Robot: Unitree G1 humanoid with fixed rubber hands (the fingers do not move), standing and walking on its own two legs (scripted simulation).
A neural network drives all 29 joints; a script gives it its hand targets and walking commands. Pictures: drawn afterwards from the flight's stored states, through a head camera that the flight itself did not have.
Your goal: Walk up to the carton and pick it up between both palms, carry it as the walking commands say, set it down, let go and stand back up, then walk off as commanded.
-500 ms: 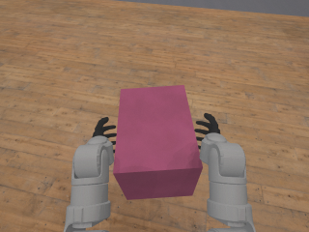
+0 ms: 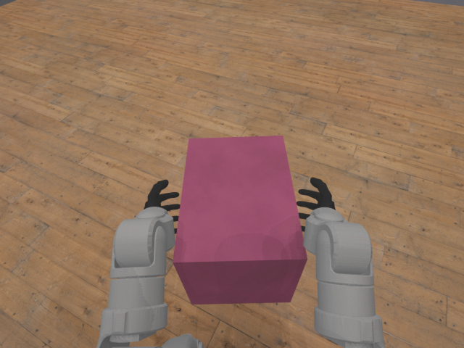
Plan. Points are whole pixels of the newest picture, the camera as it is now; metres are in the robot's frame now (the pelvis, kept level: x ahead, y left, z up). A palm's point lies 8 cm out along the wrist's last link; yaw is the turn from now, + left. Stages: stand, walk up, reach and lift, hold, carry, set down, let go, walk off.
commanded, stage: carry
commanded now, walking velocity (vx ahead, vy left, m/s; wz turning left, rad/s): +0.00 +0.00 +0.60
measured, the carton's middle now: (238, 218) +0.37 -0.02 -0.02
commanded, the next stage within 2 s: none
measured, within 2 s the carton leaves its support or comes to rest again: neither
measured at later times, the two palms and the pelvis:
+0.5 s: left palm (18, 328) +0.16 +0.28 +0.07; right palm (208, 250) +0.26 +0.03 +0.06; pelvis -0.08 +0.05 +0.00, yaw +17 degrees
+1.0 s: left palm out of the picture +0.02 +0.33 +0.08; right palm (142, 301) +0.18 +0.11 +0.08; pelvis -0.15 +0.05 -0.01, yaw +35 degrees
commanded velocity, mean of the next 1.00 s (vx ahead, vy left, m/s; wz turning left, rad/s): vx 0.00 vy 0.00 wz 0.60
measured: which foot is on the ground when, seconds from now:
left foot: up 0.00-0.18, down 0.20-0.62, up 0.64-1.00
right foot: down 0.00-0.20, up 0.22-0.60, down 0.62-1.00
